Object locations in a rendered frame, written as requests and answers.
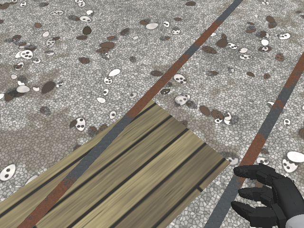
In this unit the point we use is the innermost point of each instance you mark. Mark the right robot hand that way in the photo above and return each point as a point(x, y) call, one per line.
point(282, 202)

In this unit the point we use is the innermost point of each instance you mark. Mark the robot right forearm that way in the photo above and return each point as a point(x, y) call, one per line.
point(295, 222)

